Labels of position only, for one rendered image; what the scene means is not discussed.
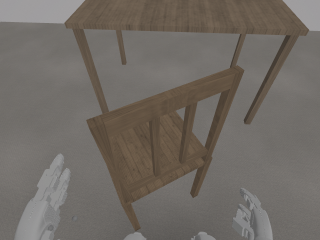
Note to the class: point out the robot left hand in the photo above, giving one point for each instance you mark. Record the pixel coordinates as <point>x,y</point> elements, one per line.
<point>43,210</point>

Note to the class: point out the chair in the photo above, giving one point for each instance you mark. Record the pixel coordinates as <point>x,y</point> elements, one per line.
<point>146,144</point>

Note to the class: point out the table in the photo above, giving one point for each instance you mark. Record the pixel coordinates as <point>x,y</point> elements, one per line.
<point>258,17</point>

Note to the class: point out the robot right hand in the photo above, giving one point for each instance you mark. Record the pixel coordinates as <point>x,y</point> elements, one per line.
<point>255,223</point>

